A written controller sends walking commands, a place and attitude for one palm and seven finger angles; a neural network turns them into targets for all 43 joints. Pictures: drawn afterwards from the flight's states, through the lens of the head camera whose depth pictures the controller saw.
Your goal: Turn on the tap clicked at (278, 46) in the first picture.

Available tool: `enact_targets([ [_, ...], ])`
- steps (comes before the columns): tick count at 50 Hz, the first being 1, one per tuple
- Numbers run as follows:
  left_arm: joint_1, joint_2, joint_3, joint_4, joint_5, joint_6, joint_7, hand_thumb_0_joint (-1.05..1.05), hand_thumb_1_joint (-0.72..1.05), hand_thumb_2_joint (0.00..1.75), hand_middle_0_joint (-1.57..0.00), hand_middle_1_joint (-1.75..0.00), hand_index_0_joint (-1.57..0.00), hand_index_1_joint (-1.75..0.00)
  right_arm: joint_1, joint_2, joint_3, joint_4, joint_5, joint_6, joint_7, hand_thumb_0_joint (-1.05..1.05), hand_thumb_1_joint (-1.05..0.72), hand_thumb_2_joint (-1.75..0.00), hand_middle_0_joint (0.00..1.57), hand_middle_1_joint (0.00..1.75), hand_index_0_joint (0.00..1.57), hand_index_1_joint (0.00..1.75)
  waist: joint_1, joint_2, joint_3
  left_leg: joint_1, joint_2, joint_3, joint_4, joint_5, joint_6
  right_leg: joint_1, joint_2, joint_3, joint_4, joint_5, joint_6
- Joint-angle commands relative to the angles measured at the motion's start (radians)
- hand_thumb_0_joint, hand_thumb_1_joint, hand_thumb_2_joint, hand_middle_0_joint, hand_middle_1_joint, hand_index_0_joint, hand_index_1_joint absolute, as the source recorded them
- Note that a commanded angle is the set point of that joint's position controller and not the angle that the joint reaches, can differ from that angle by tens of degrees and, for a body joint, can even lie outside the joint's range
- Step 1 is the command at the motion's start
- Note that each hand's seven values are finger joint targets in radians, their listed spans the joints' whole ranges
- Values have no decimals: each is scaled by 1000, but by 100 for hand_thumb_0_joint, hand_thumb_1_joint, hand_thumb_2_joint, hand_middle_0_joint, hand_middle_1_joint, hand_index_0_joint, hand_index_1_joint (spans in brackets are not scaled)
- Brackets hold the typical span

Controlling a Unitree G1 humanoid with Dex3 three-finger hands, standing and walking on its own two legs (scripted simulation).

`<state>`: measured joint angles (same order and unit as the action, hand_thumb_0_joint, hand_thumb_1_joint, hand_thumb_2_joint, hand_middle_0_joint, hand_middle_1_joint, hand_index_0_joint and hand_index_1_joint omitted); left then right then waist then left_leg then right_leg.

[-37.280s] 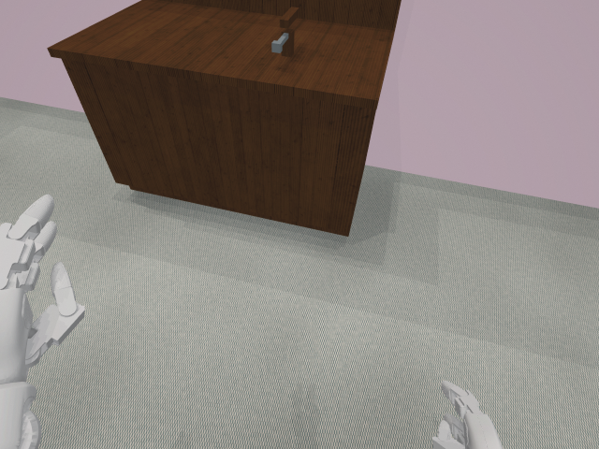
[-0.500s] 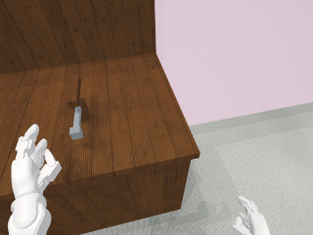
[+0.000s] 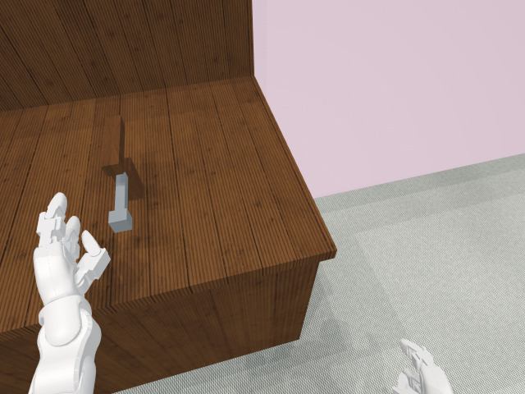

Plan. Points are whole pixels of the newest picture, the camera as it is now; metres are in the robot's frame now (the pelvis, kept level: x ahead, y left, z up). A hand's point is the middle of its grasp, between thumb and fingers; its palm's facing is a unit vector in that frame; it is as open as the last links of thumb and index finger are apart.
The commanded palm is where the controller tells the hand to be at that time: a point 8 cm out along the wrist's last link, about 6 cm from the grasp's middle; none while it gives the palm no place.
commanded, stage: reach beside the lever's end, fingers flat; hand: left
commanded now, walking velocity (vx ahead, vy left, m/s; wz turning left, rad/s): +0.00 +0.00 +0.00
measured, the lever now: (120, 220) +0.36 +0.27 +0.05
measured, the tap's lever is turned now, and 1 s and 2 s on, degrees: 0 0 21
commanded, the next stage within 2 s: push the lever round in 0.82 s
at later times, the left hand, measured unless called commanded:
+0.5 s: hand (104, 231) +0.34 +0.29 +0.05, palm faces +0.53 -0.84 -0.10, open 7.8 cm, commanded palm +0.30 +0.32 +0.05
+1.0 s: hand (104, 233) +0.34 +0.29 +0.05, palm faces +0.52 -0.85 -0.09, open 7.8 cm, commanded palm +0.29 +0.32 +0.05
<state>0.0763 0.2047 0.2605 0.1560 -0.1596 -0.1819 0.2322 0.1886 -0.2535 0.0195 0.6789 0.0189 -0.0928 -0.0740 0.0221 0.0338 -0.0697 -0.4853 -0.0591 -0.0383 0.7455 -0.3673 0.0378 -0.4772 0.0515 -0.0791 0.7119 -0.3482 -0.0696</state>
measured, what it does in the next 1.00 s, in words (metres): stands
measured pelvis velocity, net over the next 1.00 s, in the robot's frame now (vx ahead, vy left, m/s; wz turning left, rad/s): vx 0.00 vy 0.01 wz -0.01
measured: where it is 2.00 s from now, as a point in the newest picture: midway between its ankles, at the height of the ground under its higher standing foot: outside the picture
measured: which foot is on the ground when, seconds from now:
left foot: down 0.00-1.00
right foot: down 0.00-1.00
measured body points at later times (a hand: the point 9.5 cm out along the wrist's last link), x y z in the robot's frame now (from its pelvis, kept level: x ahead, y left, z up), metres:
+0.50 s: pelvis +0.00 +0.00 -0.01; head +0.05 +0.01 +0.44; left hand +0.31 +0.33 +0.06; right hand +0.13 -0.26 -0.12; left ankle +0.00 +0.09 -0.71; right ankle +0.01 -0.07 -0.71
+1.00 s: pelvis +0.00 +0.01 -0.01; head +0.05 +0.01 +0.43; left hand +0.30 +0.33 +0.06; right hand +0.14 -0.24 -0.12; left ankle +0.00 +0.09 -0.71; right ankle +0.01 -0.07 -0.71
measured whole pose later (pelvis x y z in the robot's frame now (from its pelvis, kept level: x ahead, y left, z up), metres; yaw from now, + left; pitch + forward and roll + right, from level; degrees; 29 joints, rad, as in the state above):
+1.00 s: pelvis +0.00 +0.01 -0.01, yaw -1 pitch +11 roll -2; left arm -0.15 0.27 0.35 0.46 -0.14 -0.30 0.19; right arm 0.21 -0.25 0.02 0.68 0.01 -0.03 -0.06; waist -0.01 0.03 -0.10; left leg -0.63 -0.05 -0.03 0.86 -0.41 0.05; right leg -0.61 0.06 -0.08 0.79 -0.37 -0.06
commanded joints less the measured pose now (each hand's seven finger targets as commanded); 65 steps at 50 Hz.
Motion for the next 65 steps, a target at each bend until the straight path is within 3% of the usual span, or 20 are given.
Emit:
enact_targets([
  [1, -305, 229, 95, -150, 16, -96, 5, 0, 90, 90, -16, -17, -16, -17, -84, -128, -48, -123, 0, -41, -15, 0, -90, -90, 20, 30, 20, 30, -23, 24, -189, 36, 32, -37, -82, 181, -17, 89, -44, 75, -93, 168, 37],
  [3, -366, 215, 71, -121, 13, -103, -4, 0, 90, 90, -16, -17, -16, -17, -79, -130, -48, -123, 0, -40, -17, 0, -90, -90, 20, 30, 20, 30, -34, 12, -213, 39, 32, -37, -76, 175, -16, 83, -43, 77, -89, 164, 38],
  [5, -345, 226, 85, -103, 13, -111, -9, 0, 90, 90, -16, -16, -16, -16, -68, -130, -52, -128, -2, -39, -15, 0, -90, -90, 20, 30, 20, 30, -17, 25, -260, 42, 31, -37, -73, 206, -22, 108, -41, 76, -76, 192, 35],
  [13, -389, 281, 158, 52, 4, -113, -23, 0, 90, 90, -15, -15, -15, -15, -28, -138, -56, -124, 1, -9, -8, 0, -90, -90, 20, 30, 20, 30, -22, -40, -238, -28, 34, -28, -51, 216, -12, 104, -39, 80, -63, 240, 43],
  [19, -493, 313, 165, 62, 21, -175, -34, 0, 90, 90, -15, -15, -15, -15, -4, -137, -63, -110, -7, -1, -4, 0, -90, -90, 20, 30, 20, 30, -38, 51, -299, -17, 36, -26, -15, 242, -16, 74, -34, 88, -28, 253, 39],
  [27, -439, 291, 152, 82, 8, -184, -61, 0, 90, 90, -15, -15, -15, -15, 29, -147, -71, -119, -4, 8, 5, 0, -90, -90, 20, 30, 20, 30, -26, 52, -343, 5, 42, -41, -13, 304, -29, 72, -25, 72, -9, 269, 33],
  [30, -406, 295, 166, 74, 3, -184, -47, 0, 90, 90, -15, -15, -15, -15, 32, -151, -76, -121, -6, 11, 10, 0, -90, -90, 20, 30, 20, 30, -26, 0, -325, -3, 47, -41, -14, 319, -32, 73, -21, 68, -13, 283, 36],
  [31, -373, 315, 190, 76, 13, -186, -36, 0, 90, 90, -15, -15, -15, -15, 29, -148, -76, -115, -6, 16, 10, 0, -90, -90, 20, 30, 20, 30, -12, 32, -323, -3, 46, -40, -14, 325, -34, 76, -21, 70, -10, 281, 34],
  [32, -390, 268, 143, 47, 14, -189, -33, 0, 90, 90, -15, -15, -15, -15, 29, -142, -72, -125, -6, 16, 14, 0, -90, -90, 20, 30, 20, 30, -24, 39, -319, 4, 47, -42, -19, 334, -39, 67, -23, 65, -7, 279, 35],
  [35, -415, 263, 136, 51, 18, -189, -19, 0, 90, 90, -15, -15, -15, -15, 18, -144, -72, -125, -8, 17, 14, 0, -90, -90, 20, 30, 20, 30, -33, 8, -285, -18, 45, -43, -23, 271, -36, 43, -20, 65, -15, 230, 36],
  [41, -486, 333, 184, 59, 35, -200, -12, 0, 90, 90, -15, -15, -15, -15, 0, -140, -64, -113, -6, 25, 1, 0, -90, -90, 20, 30, 20, 30, -41, 54, -264, -44, 43, -40, -20, 184, -26, 26, -23, 79, -22, 160, 33],
  [46, -464, 296, 153, 87, 29, -200, -34, 0, 90, 90, -15, -15, -15, -15, 10, -141, -63, -112, -7, 19, 1, 0, -90, -90, 20, 30, 20, 30, -38, 65, -287, -12, 46, -52, -17, 223, -36, 17, -18, 67, -13, 177, 28],
  [47, -485, 254, 105, 83, 26, -196, -42, 0, 90, 90, -15, -15, -15, -15, 8, -140, -61, -117, -6, 18, 2, 0, -90, -90, 20, 30, 20, 30, -54, 50, -294, -1, 46, -52, -14, 228, -35, 5, -20, 66, -11, 182, 32],
  [50, -504, 261, 114, 132, 11, -170, -51, 0, 90, 90, -15, -15, -15, -15, 10, -147, -60, -119, -2, 18, -1, 0, -90, -90, 20, 30, 20, 30, -54, -11, -265, -37, 44, -51, -20, 187, -30, 9, -21, 66, -26, 165, 34],
  [51, -480, 281, 139, 131, 17, -168, -43, 0, 90, 90, -15, -15, -15, -15, 9, -146, -61, -117, -1, 21, -1, 0, -90, -90, 20, 30, 20, 30, -37, 18, -274, -30, 43, -50, -20, 197, -30, 20, -21, 68, -25, 170, 32],
  [52, -505, 236, 88, 93, 20, -171, -42, 0, 90, 90, -15, -15, -15, -15, 9, -141, -58, -129, -2, 19, 3, 0, -90, -90, 20, 30, 20, 30, -46, 44, -300, -8, 41, -51, -20, 215, -34, 16, -24, 64, -17, 179, 32],
  [58, -532, 250, 99, 97, 47, -183, 7, 0, 90, 90, -15, -15, -15, -15, 9, -139, -61, -126, -10, 26, 11, 0, -90, -90, 20, 30, 20, 30, -49, 13, -293, -21, 45, -56, -11, 221, -40, 7, -19, 63, -8, 180, 32],
  [60, -525, 226, 72, 79, 52, -185, 12, 0, 90, 90, -15, -15, -15, -15, 9, -138, -62, -131, -13, 26, 14, 0, -90, -90, 20, 30, 20, 30, -51, 31, -313, -5, 43, -49, -6, 238, -39, 12, -21, 66, -7, 197, 33],
  [61, -516, 264, 110, 90, 61, -184, 22, 0, 90, 90, -15, -15, -15, -15, 10, -139, -64, -120, -12, 31, 13, 0, -90, -90, 20, 30, 20, 30, -44, 56, -299, -10, 46, -53, -5, 235, -42, 5, -20, 67, -8, 187, 29],
  [65, -526, 221, 69, 90, 53, -176, 25, 0, 90, 90, -15, -15, -15, -15, 10, -138, -62, -126, -13, 34, 13, 0, -90, -90, 20, 30, 20, 30, -56, 4, -310, -16, 44, -46, -2, 236, -35, 21, -21, 70, -12, 209, 35],
])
